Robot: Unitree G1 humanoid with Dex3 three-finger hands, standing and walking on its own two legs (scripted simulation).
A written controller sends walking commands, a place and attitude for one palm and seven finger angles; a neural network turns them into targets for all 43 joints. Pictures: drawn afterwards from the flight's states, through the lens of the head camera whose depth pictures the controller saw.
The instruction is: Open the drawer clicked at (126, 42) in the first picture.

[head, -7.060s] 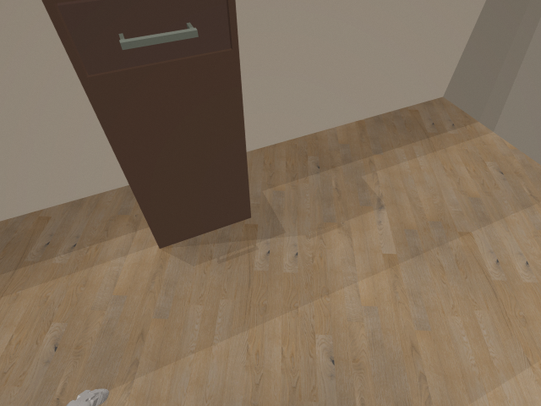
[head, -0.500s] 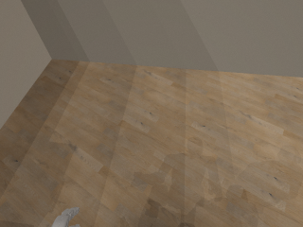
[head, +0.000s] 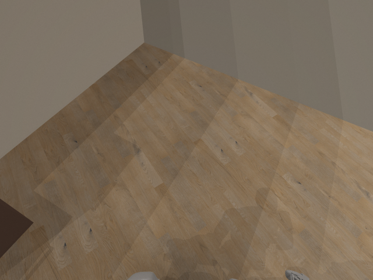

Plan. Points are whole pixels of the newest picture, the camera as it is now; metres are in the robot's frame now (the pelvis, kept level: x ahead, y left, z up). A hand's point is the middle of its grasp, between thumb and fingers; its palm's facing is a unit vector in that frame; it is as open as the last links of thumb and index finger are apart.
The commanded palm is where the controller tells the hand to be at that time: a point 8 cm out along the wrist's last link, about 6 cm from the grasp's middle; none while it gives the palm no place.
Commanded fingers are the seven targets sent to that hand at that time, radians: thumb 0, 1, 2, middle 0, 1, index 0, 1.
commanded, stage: turn to face it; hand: left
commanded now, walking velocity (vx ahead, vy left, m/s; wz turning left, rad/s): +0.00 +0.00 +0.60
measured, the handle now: out of the picture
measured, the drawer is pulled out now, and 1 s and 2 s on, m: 0.00 0.00 0.00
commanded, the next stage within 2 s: take the last steps up to it in 1.66 s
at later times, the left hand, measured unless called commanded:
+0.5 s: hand out of the picture +0.09 +0.19 -0.12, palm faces +0.28 -0.92 -0.29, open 7.4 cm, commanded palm none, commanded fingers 0.00 0.90 0.90 -0.20 -0.30 -0.20 -0.30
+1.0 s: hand out of the picture -0.09 +0.22 -0.16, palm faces +0.61 -0.75 -0.26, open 7.4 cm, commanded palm none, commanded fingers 0.00 0.90 0.90 -0.20 -0.30 -0.20 -0.30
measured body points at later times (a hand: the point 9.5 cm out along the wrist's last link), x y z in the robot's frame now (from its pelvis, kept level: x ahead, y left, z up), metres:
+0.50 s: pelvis +0.02 -0.03 +0.01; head +0.06 -0.05 +0.46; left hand +0.07 +0.24 -0.10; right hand +0.15 -0.27 -0.15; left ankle -0.01 +0.09 -0.69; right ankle +0.04 -0.14 -0.72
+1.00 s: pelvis +0.00 +0.01 +0.01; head +0.03 +0.06 +0.46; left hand -0.13 +0.26 -0.14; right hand +0.25 -0.14 -0.11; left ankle -0.04 +0.08 -0.72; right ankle +0.05 -0.14 -0.64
